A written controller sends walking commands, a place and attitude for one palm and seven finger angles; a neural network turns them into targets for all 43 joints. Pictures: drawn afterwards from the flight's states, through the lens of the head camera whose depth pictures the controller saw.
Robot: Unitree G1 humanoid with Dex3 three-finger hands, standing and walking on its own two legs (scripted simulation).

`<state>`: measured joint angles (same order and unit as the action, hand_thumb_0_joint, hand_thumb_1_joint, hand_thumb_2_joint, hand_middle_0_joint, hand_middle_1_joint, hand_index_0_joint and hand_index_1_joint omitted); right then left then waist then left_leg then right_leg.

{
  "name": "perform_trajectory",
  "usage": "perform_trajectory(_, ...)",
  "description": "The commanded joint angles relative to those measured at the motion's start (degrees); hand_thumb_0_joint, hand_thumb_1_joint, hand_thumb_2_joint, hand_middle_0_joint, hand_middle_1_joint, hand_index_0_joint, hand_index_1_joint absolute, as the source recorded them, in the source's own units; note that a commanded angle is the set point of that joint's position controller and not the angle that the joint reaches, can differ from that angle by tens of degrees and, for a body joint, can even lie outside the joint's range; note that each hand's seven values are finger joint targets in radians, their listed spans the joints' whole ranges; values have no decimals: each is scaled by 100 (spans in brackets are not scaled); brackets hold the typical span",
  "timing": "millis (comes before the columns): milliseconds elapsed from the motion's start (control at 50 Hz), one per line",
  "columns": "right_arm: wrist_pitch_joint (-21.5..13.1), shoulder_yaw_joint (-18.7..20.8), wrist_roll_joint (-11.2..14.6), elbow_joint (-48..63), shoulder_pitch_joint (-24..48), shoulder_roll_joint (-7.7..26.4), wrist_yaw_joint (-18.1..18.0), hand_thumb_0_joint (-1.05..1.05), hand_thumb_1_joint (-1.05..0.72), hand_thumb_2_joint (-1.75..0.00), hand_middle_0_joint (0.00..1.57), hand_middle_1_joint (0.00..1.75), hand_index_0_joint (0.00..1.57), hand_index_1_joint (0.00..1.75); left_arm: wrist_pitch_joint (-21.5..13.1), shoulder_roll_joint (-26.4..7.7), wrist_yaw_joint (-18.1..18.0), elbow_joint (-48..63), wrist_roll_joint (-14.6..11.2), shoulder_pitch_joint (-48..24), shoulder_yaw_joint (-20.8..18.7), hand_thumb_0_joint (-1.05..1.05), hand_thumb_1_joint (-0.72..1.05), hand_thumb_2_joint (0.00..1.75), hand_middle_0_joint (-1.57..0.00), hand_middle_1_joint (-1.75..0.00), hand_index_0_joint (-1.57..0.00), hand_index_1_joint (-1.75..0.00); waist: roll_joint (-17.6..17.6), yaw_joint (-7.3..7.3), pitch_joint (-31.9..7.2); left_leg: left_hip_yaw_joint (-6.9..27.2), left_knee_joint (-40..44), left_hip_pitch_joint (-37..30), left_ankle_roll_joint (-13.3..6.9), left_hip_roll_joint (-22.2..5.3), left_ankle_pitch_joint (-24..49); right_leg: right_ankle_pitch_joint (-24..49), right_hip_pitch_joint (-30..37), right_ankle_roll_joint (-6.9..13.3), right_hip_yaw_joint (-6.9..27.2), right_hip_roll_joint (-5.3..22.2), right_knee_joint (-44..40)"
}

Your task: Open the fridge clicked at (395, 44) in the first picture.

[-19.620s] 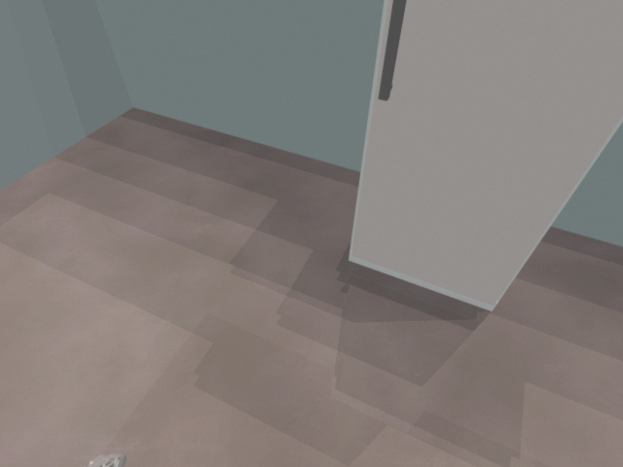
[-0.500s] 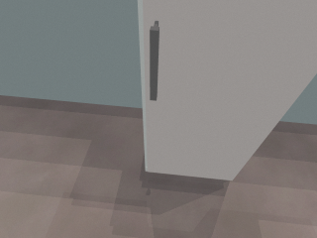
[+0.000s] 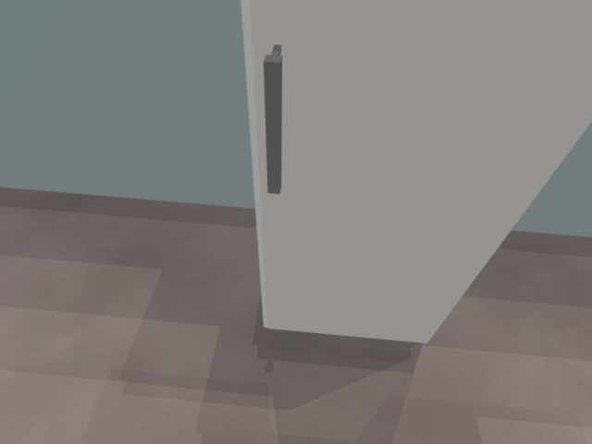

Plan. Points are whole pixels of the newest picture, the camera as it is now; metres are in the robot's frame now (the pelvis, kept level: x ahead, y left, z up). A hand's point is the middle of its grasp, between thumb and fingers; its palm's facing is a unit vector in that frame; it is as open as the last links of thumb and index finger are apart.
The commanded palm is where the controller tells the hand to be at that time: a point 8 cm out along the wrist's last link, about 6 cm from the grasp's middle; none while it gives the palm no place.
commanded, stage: shuffle to correct the standing spot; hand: left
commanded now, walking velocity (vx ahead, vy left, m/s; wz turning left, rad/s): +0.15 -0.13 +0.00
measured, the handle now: (275, 126) +0.56 +0.08 +0.14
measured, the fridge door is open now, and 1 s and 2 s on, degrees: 0 0 0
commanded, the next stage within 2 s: come to a stop and stand still in 0.58 s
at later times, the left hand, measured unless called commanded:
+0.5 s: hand out of the picture -0.03 +0.09 -0.19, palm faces +0.08 -1.00 -0.05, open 7.3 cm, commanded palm none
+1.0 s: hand (268, 390) +0.24 +0.06 -0.17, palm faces +0.00 -0.97 -0.24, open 7.3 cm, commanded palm none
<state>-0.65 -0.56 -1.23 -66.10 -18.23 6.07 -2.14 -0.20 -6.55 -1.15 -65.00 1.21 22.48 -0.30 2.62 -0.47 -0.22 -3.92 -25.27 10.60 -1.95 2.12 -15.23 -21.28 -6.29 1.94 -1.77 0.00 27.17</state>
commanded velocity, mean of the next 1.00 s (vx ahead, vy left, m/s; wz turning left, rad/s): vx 0.01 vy -0.04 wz -0.04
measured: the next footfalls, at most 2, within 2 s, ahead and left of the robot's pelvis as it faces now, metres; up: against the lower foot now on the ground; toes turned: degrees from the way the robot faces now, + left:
left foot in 0.44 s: +0.18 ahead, +0.07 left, +0.00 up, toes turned +11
right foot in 0.86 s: +0.22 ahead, -0.26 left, +0.00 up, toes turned -8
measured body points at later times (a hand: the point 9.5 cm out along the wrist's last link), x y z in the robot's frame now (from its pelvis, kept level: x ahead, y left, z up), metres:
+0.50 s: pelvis +0.10 -0.03 -0.02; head +0.13 +0.01 +0.42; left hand -0.03 +0.15 -0.18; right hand +0.18 -0.26 -0.16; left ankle +0.15 +0.06 -0.74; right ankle -0.05 -0.10 -0.68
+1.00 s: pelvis +0.15 -0.12 -0.01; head +0.21 -0.14 +0.44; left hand +0.24 +0.11 -0.15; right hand +0.16 -0.36 -0.18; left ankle +0.12 +0.02 -0.68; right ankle +0.18 -0.25 -0.74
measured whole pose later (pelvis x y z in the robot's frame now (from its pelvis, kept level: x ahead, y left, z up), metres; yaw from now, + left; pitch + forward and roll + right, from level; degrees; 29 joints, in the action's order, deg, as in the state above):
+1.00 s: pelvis +0.15 -0.12 -0.01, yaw +0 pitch +1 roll +1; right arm 2.8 4.1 -1.2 -58.6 -14.1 11.3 -1.3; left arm -0.5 -8.0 -1.2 -54.9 1.7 8.2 -2.9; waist -1.9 1.2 6.7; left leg -2.8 -58.2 24.4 2.8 -2.5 -30.6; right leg -15.4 -20.6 -1.4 -4.9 6.5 35.6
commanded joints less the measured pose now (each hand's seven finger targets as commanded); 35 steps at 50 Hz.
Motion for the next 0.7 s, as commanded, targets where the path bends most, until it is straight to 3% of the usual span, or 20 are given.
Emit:
perform_trajectory(0, -58, 205, 11, 136, -435, 784, -65, 0, -90, -90, 20, 30, 20, 30, -39, -295, 7, 125, 47, 602, -109, 0, 90, 90, -20, -30, -20, -30, -648, -3, 896, 1521, 1041, 278, -456, -1453, -924, 87, -956, 27, -6, 302, 7)
perform_trajectory(60, -92, 223, 22, 186, -381, 689, -78, 0, -90, -90, 20, 30, 20, 30, -75, -291, 16, 83, 41, 815, -150, 0, 90, 90, -20, -30, -20, -30, -309, -102, 692, 1178, 487, 515, -390, -1298, -212, 411, -499, 78, 159, 399, -273)
perform_trajectory(100, -148, 187, 34, 278, -211, 490, -78, 0, -90, -90, 20, 30, 20, 30, -112, -460, -26, -7, 33, 1145, -226, 0, 90, 90, -20, -30, -20, -30, 460, -225, 434, 253, -633, 1118, -125, -761, 402, 1179, 456, 256, 746, 808, -700)
perform_trajectory(120, -156, 164, 26, 382, 25, 328, -60, 0, -90, -90, 20, 30, 20, 30, -115, -599, -67, -110, 29, 1413, -277, 0, 90, 90, -20, -30, -20, -30, 1047, -330, 538, -188, -1369, 1735, 30, -403, -304, 2326, 872, 416, 1212, 1209, -911)
perform_trajectory(140, -142, 170, -4, 515, 320, 307, -50, 0, -90, -90, 20, 30, 20, 30, -129, -583, -93, -164, 36, 1589, -270, 0, 90, 90, -20, -30, -20, -30, 1170, -428, 738, -241, -2165, 2345, 100, -374, -1352, 3614, 1098, 667, 1448, 1504, -867)
perform_trajectory(180, -125, 221, -8, 572, 513, 322, -30, 0, -90, -90, 20, 30, 20, 30, -151, -437, -139, -206, 56, 1736, -223, 0, 90, 90, -20, -30, -20, -30, 684, -420, 797, -144, -3130, 2823, 109, -551, -1581, 5038, 1309, 957, 1268, 1636, -614)
perform_trajectory(220, -122, 226, 11, 619, 804, 247, 28, 0, -90, -90, 20, 30, 20, 30, -185, -451, -158, -190, 72, 1686, -208, 0, 90, 90, -20, -30, -20, -30, 173, -417, 754, -234, -3226, 2964, 140, -595, -1474, 5227, 1442, 1009, 1087, 1484, -560)
perform_trajectory(280, -83, 236, 20, 735, 1069, 189, 77, 0, -90, -90, 20, 30, 20, 30, -197, -483, -171, -124, 100, 1524, -191, 0, 90, 90, -20, -30, -20, -30, 193, -290, 869, -425, -2911, 2686, 157, -592, -1124, 5226, 921, 935, 941, 1273, -654)
perform_trajectory(320, -63, 254, 44, 701, 937, 212, 55, 0, -90, -90, 20, 30, 20, 30, -191, -526, -139, -27, 108, 1205, -185, 0, 90, 90, -20, -30, -20, -30, 369, -35, 883, -592, -2303, 1886, 142, -499, -841, 5502, 227, 889, 771, 1133, -546)
perform_trajectory(360, -98, 293, 42, 531, 251, 279, -25, 0, -90, -90, 20, 30, 20, 30, -197, -603, -85, 97, 98, 850, -220, 0, 90, 90, -20, -30, -20, -30, 457, 348, 571, -866, -1542, 739, 101, -242, -196, 6085, -144, 704, 466, 840, 77)
perform_trajectory(380, -116, 332, 27, 373, -264, 447, -93, 0, -90, -90, 20, 30, 20, 30, -174, -663, -60, 149, 57, 749, -245, 0, 90, 90, -20, -30, -20, -30, 331, 568, 275, -846, -976, -79, 60, -224, 478, 5973, -371, 531, 365, 664, 750)
perform_trajectory(400, -146, 410, -12, 213, -969, 750, -173, 0, -90, -90, 20, 30, 20, 30, -160, -641, -41, 186, -2, 719, -265, 0, 90, 90, -20, -30, -20, -30, 69, 888, -148, -236, -492, -1400, -136, -840, 1425, 4856, -1119, 300, 329, 529, 1867)
perform_trajectory(420, -189, 535, -91, 94, -1510, 1334, -222, 0, -90, -90, 20, 30, 20, 30, -160, -301, 3, 290, -111, 845, -238, 0, 90, 90, -20, -30, -20, -30, -1559, 930, -783, 2154, -213, -2296, -1009, -2861, 3218, 832, -2273, -65, -79, -115, 4061)
perform_trajectory(440, -147, 480, 23, 181, -1429, 1512, -209, 0, -90, -90, 20, 30, 20, 30, -139, -494, -35, 419, -70, 805, -257, 0, 90, 90, -20, -30, -20, -30, -1257, 720, -937, 3129, 441, -1628, -1575, -3670, 3529, -1065, -2300, -13, 428, -200, 5216)
perform_trajectory(460, -115, 471, 51, 382, -785, 1402, -167, 0, -90, -90, 20, 30, 20, 30, -48, -559, -60, 515, 0, 557, -296, 0, 90, 90, -20, -30, -20, -30, -681, 484, -126, 2861, 850, -475, -1564, -3590, 2193, -986, -2354, -20, 616, 88, 5366)
perform_trajectory(480, -159, 428, 29, 501, -273, 1184, -181, 0, -90, -90, 20, 30, 20, 30, 24, -431, -8, 555, 89, 306, -348, 0, 90, 90, -20, -30, -20, -30, -580, 316, 627, 2528, 1138, 444, -1292, -3364, 1466, -581, -2500, -118, 592, 256, 5270)
perform_trajectory(500, -196, 341, 0, 610, 135, 969, -173, 0, -90, -90, 20, 30, 20, 30, 79, -305, 68, 583, 133, 353, -376, 0, 90, 90, -20, -30, -20, -30, -640, 57, 1003, 1990, 1268, 1090, -1007, -3027, 929, -307, -2424, -205, 555, 410, 5067)
perform_trajectory(540, -233, 302, -32, 705, 459, 860, -126, 0, -90, -90, 20, 30, 20, 30, 216, -96, 137, 538, 145, 738, -376, 0, 90, 90, -20, -30, -20, -30, -936, -212, 837, 752, 1165, 1564, -588, -2405, 875, 269, -1980, -302, 349, 414, 4673)
perform_trajectory(600, -199, 430, -46, 811, 505, 968, -99, 0, -90, -90, 20, 30, 20, 30, 325, -105, 157, 621, 111, 684, -426, 0, 90, 90, -20, -30, -20, -30, -1061, -234, 403, -2, 969, 1228, -417, -2051, 1252, 673, -2019, -473, 114, 443, 4063)
perform_trajectory(680, -105, 543, -82, 825, 251, 1245, -50, 0, -90, -90, 20, 30, 20, 30, 341, -311, 186, 996, 96, -207, -453, 0, 90, 90, -20, -30, -20, -30, -1306, 10, 453, 27, 950, 716, -454, -2069, 1451, 560, -2231, -607, -119, 579, 2875)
